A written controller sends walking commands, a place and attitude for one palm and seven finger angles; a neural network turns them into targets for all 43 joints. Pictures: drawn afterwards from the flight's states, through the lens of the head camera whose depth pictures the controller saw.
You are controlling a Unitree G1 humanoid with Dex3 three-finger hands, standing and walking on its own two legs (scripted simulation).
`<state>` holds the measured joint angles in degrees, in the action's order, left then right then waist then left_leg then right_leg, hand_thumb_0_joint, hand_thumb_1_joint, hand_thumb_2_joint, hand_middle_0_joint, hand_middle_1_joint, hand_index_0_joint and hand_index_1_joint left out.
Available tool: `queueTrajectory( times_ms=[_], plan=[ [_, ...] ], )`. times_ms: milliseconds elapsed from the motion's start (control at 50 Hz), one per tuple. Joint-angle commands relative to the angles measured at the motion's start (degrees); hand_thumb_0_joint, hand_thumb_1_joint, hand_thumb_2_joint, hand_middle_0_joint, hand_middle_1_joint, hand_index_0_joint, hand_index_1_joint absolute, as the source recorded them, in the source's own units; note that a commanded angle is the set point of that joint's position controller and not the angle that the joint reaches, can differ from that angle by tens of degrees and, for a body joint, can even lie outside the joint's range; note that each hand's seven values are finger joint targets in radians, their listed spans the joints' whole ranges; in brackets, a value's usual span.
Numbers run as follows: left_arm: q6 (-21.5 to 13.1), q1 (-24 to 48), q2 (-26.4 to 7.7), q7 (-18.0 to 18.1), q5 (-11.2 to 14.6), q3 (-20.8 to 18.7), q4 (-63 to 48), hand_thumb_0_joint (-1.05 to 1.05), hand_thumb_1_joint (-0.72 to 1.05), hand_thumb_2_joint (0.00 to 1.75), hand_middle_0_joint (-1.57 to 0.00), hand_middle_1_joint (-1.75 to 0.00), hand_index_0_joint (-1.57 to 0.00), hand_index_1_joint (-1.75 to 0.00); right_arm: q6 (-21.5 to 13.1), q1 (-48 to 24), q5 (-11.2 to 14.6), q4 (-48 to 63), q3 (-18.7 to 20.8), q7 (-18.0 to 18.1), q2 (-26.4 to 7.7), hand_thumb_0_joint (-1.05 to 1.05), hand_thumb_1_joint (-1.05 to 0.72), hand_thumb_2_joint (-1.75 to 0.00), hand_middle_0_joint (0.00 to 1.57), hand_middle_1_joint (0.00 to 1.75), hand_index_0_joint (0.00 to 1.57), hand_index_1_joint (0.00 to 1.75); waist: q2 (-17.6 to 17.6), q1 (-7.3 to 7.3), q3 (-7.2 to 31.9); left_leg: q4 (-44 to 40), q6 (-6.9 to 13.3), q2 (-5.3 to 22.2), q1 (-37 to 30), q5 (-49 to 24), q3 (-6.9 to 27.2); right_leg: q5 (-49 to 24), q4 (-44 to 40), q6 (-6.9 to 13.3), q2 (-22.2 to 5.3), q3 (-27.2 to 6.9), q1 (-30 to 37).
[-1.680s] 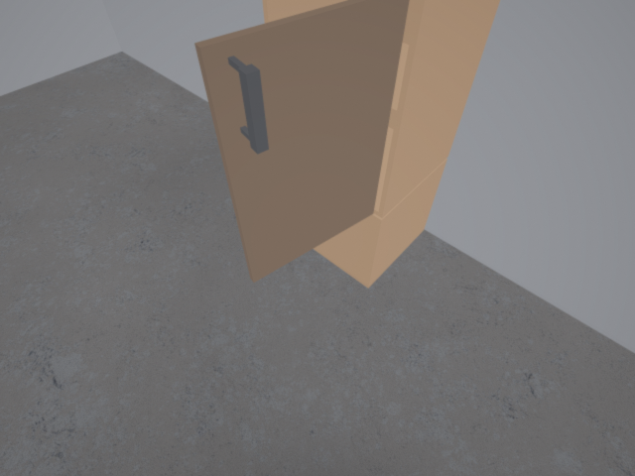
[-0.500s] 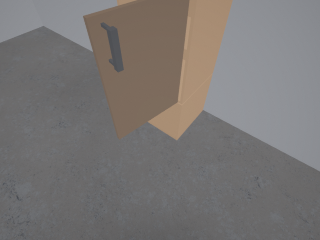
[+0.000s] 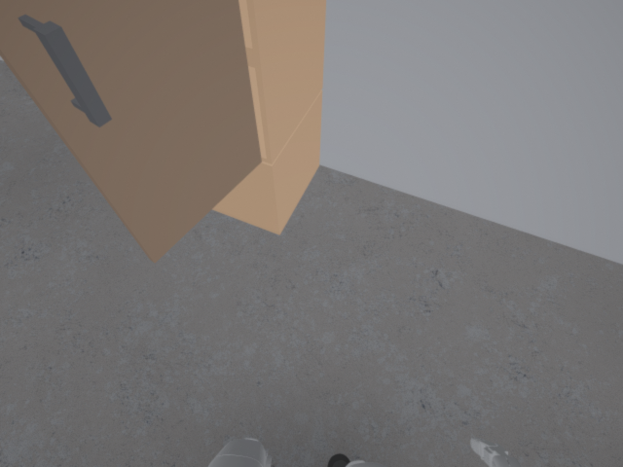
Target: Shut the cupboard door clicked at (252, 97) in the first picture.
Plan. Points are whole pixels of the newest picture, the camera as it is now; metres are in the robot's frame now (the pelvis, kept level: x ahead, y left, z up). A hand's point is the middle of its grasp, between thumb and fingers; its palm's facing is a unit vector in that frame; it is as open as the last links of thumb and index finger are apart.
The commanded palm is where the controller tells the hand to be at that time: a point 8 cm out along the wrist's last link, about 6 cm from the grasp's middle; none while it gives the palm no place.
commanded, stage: walk to a spot facing it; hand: left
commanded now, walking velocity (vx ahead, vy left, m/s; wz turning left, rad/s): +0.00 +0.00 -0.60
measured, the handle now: (66, 73) +0.54 +0.39 +0.15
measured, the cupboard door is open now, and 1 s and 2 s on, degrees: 78 78 78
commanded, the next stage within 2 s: turn to face it in 1.80 s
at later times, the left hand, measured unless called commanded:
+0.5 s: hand (193, 438) +0.15 +0.19 -0.18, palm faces -0.32 -0.91 -0.27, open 7.4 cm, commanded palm none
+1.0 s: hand (311, 355) +0.29 +0.03 -0.17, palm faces -0.62 -0.75 -0.22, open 7.4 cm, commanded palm none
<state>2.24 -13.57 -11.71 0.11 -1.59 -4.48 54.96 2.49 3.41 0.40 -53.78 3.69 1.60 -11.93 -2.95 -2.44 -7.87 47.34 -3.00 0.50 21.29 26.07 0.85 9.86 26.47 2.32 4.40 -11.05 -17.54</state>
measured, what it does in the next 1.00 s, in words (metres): steps on the spot, turning right: left foot, then right foot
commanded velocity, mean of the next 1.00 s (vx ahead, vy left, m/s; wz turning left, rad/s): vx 0.17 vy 0.00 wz -0.58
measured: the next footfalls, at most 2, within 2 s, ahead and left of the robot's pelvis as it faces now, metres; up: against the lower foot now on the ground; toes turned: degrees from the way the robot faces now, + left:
left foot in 0.10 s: +0.03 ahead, +0.17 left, +0.00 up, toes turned -4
right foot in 0.34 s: +0.04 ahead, -0.14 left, +0.00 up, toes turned -13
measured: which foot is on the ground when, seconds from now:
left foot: up 0.00-0.08, down 0.10-0.34, up 0.36-0.56, down 0.58-0.90, up 0.92-1.00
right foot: down 0.00-0.08, up 0.10-0.32, down 0.34-0.58, up 0.60-0.88, down 0.90-1.00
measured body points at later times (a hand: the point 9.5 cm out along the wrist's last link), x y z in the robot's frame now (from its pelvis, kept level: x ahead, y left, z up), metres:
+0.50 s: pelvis +0.00 +0.01 -0.02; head +0.06 +0.00 +0.43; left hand +0.17 +0.24 -0.16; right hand +0.00 -0.28 -0.15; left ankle +0.02 +0.15 -0.70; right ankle +0.00 -0.13 -0.74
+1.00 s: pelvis +0.06 -0.05 -0.02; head +0.10 -0.08 +0.43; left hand +0.32 +0.07 -0.15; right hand -0.13 -0.24 -0.16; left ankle +0.10 +0.10 -0.69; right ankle -0.01 -0.15 -0.74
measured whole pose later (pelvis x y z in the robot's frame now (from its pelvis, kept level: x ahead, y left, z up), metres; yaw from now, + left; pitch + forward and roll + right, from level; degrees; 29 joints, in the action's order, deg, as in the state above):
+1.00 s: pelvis +0.06 -0.05 -0.02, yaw -37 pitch +0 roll -1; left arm -1.0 -6.0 -13.6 -2.0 -1.1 -3.8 51.8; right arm 1.6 19.1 -1.1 -57.7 2.7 -0.3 -14.2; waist 1.1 3.2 -6.3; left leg 60.9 -4.1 9.1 23.1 28.5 -4.5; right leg 16.9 33.8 0.6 -1.2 3.8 -17.2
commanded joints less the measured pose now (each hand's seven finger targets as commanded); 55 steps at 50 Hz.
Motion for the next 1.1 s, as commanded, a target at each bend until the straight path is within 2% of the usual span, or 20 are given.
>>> queueTrajectory(
  times_ms=[0,20,60,80,180,280,320,360,460,520,560,580,660,780,840,860,880,900,980,1080],
  plan=[
    [-0.37,0.42,-11.79,1.14,0.02,-3.16,-4.28,0.00,0.90,0.90,-0.20,-0.30,-0.20,-0.30,-2.07,5.54,0.16,3.04,1.02,1.16,-5.02,0.00,-0.90,-0.90,0.20,0.30,0.20,0.30,-5.45,2.56,12.28,-16.50,0.54,-0.58,-7.90,-6.01,0.53,-16.48,-2.30,5.73,-12.35,-17.10,5.98],
    [-0.26,2.02,-10.96,1.00,0.51,-2.79,-4.99,0.00,0.90,0.90,-0.20,-0.30,-0.20,-0.30,-2.61,8.53,-0.01,2.13,1.15,1.56,-6.31,0.00,-0.90,-0.90,0.20,0.30,0.20,0.30,-2.66,4.23,13.05,-24.53,1.13,1.24,-17.02,-11.15,0.58,-12.50,0.14,3.06,-9.85,-14.38,-0.38],
    [-0.13,2.95,-6.77,-0.38,1.23,-1.70,-7.77,0.00,0.90,0.90,-0.20,-0.30,-0.20,-0.30,-3.06,9.02,-1.68,3.70,2.59,2.08,-15.48,0.00,-0.90,-0.90,0.20,0.30,0.20,0.30,20.95,4.37,10.18,-35.31,11.45,26.65,-21.97,-16.01,24.14,24.52,21.96,-4.05,1.20,4.67,-17.44],
    [-0.35,4.72,-9.02,-1.00,0.50,-2.40,-9.41,0.00,0.90,0.90,-0.20,-0.30,-0.20,-0.30,-2.73,7.18,-2.05,5.45,2.51,2.42,-15.88,0.00,-0.90,-0.90,0.20,0.30,0.20,0.30,12.66,3.94,7.78,-33.80,15.61,29.49,-11.15,-19.05,22.74,24.14,33.04,-5.17,-2.53,6.46,-14.39],
    [0.29,5.24,-6.82,-2.26,0.27,-1.45,-8.81,0.00,0.90,0.90,-0.20,-0.30,-0.20,-0.30,-2.99,5.27,-2.84,6.12,1.75,1.71,-11.48,0.00,-0.90,-0.90,0.20,0.30,0.20,0.30,17.79,2.13,9.30,-22.55,8.88,16.02,-16.09,-43.54,-0.25,18.27,26.18,-5.47,-4.64,12.71,-11.27],
    [-0.77,-1.37,-9.22,-2.44,0.49,-1.94,-6.81,0.00,0.90,0.90,-0.20,-0.30,-0.20,-0.30,-2.02,5.85,-1.82,6.51,2.61,0.57,-14.04,0.00,-0.90,-0.90,0.20,0.30,0.20,0.30,11.07,-0.71,9.70,-9.56,3.49,14.26,-5.34,-32.06,-4.98,-0.55,2.82,-2.39,-3.63,15.77,10.82],
    [-1.58,-6.83,-20.80,-0.70,0.23,-3.73,-5.55,0.00,0.90,0.90,-0.20,-0.30,-0.20,-0.30,-1.50,3.07,-0.50,10.37,0.93,0.14,-8.02,0.00,-0.90,-0.90,0.20,0.30,0.20,0.30,-16.58,-3.84,11.35,16.41,-1.48,2.59,12.26,13.95,-5.77,-29.10,-7.57,10.48,-28.15,-18.30,16.76],
    [-0.68,-0.50,-18.59,0.18,-0.33,-3.37,-7.60,0.00,0.90,0.90,-0.20,-0.30,-0.20,-0.30,-1.24,2.50,-0.65,9.35,1.01,0.12,-9.09,0.00,-0.90,-0.90,0.20,0.30,0.20,0.30,-13.40,-1.12,8.83,20.93,-0.43,4.73,12.81,9.01,0.47,-3.14,-7.92,11.91,-22.26,-18.42,7.54],
    [-0.33,5.87,-15.91,0.32,-0.45,-2.31,-9.14,0.00,0.90,0.90,-0.20,-0.30,-0.20,-0.30,-1.38,8.12,-0.51,5.88,0.28,-0.45,-6.18,0.00,-0.90,-0.90,0.20,0.30,0.20,0.30,-5.48,3.03,10.95,0.23,-0.53,2.04,-1.92,0.21,-3.81,-5.39,-4.23,7.79,-16.00,-9.84,-0.13],
    [0.25,7.95,-12.97,-0.40,0.36,-1.65,-9.34,0.00,0.90,0.90,-0.20,-0.30,-0.20,-0.30,-2.51,16.82,-1.02,3.68,0.51,0.08,-8.50,0.00,-0.90,-0.90,0.20,0.30,0.20,0.30,-1.76,6.70,12.12,-21.25,0.85,2.77,-18.47,-5.39,-2.61,17.59,-0.30,2.34,-9.72,-6.98,-11.06],
    [0.42,11.02,-8.48,-1.69,0.94,-0.86,-13.28,0.00,0.90,0.90,-0.20,-0.30,-0.20,-0.30,-3.80,19.78,-2.81,4.15,2.30,1.28,-19.02,0.00,-0.90,-0.90,0.20,0.30,0.20,0.30,20.64,8.20,7.68,-41.70,11.70,30.17,-15.95,18.08,30.45,25.70,29.48,-3.68,-1.72,8.54,-24.26],
    [-0.35,12.67,-9.76,-2.78,0.28,-1.67,-13.31,0.00,0.90,0.90,-0.20,-0.30,-0.20,-0.30,-4.32,17.16,-2.88,5.03,2.23,0.89,-18.70,0.00,-0.90,-0.90,0.20,0.30,0.20,0.30,9.86,6.86,6.23,-41.25,14.58,30.64,-10.84,14.75,30.55,20.48,36.43,-3.17,-5.91,6.15,-22.14],
    [-0.54,10.75,-5.91,-4.30,-0.20,-0.83,-9.84,0.00,0.90,0.90,-0.20,-0.30,-0.20,-0.30,-5.41,15.14,-2.66,3.75,0.52,0.51,-11.96,0.00,-0.90,-0.90,0.20,0.30,0.20,0.30,13.73,4.05,5.93,-34.77,7.89,17.72,-14.81,-7.70,3.59,10.51,34.43,-4.51,-7.92,12.04,-20.47],
    [-1.37,14.37,-4.46,-4.70,0.02,0.02,-10.19,0.00,0.90,0.90,-0.20,-0.30,-0.20,-0.30,-5.18,20.77,-2.84,1.28,1.13,-0.25,-12.78,0.00,-0.90,-0.90,0.20,0.30,0.20,0.30,14.85,6.35,6.49,-31.43,7.19,20.00,-14.95,-14.25,-6.00,12.96,14.32,-3.34,-6.51,18.35,-8.21],
    [-2.27,5.78,-6.39,-4.17,-0.15,-0.82,-6.66,0.00,0.90,0.90,-0.20,-0.30,-0.20,-0.30,-4.93,18.96,-2.38,1.30,1.07,-0.63,-12.47,0.00,-0.90,-0.90,0.20,0.30,0.20,0.30,9.78,1.62,9.08,-17.75,3.86,16.95,-8.19,-17.31,-10.64,7.52,1.57,-0.84,-3.37,20.47,10.56],
    [-2.98,-3.27,-11.89,-3.41,-0.39,-2.21,-3.67,0.00,0.90,0.90,-0.20,-0.30,-0.20,-0.30,-5.05,16.44,-1.34,2.89,0.48,-1.20,-10.29,0.00,-0.90,-0.90,0.20,0.30,0.20,0.30,-0.32,-3.16,12.63,-2.84,1.05,12.93,6.14,-15.43,-16.02,14.21,-3.40,3.33,-11.98,8.26,27.77],
    [-3.35,-11.97,-19.68,-2.12,0.07,-4.33,-1.14,0.00,0.90,0.90,-0.20,-0.30,-0.20,-0.30,-5.14,9.58,-0.67,7.27,-0.92,-1.67,-5.58,0.00,-0.90,-0.90,0.20,0.30,0.20,0.30,-19.13,-7.22,12.94,15.80,-1.53,4.36,23.95,11.89,-14.72,9.34,-11.86,10.94,-28.83,-19.27,33.91],
    [-2.91,-12.33,-19.75,-1.11,1.04,-4.26,-0.81,0.00,0.90,0.90,-0.20,-0.30,-0.20,-0.30,-4.93,4.70,-1.40,8.45,-0.31,-1.36,-8.25,0.00,-0.90,-0.90,0.20,0.30,0.20,0.30,-7.58,-7.67,8.28,21.09,-0.82,6.77,28.03,10.30,-4.00,4.45,-12.00,13.87,-30.28,-19.46,28.78],
    [-3.77,3.78,-11.68,-0.42,0.00,-2.02,-4.89,0.00,0.90,0.90,-0.20,-0.30,-0.20,-0.30,-3.74,9.33,-1.91,4.22,0.58,-1.95,-6.56,0.00,-0.90,-0.90,0.20,0.30,0.20,0.30,-8.28,2.40,4.40,13.06,-1.47,8.91,12.70,-3.25,-2.88,13.79,-14.58,8.60,-20.17,-3.39,4.76],
    [-4.30,5.28,-11.98,-1.45,-0.03,-2.43,-3.45,0.00,0.90,0.90,-0.20,-0.30,-0.20,-0.30,-4.90,14.01,-1.85,2.14,0.32,-2.43,-4.28,0.00,-0.90,-0.90,0.20,0.30,0.20,0.30,-4.49,5.16,6.02,-9.50,-1.15,3.13,-4.78,-11.07,-9.01,15.33,-10.42,6.79,-14.97,0.27,-0.64]
  ],
)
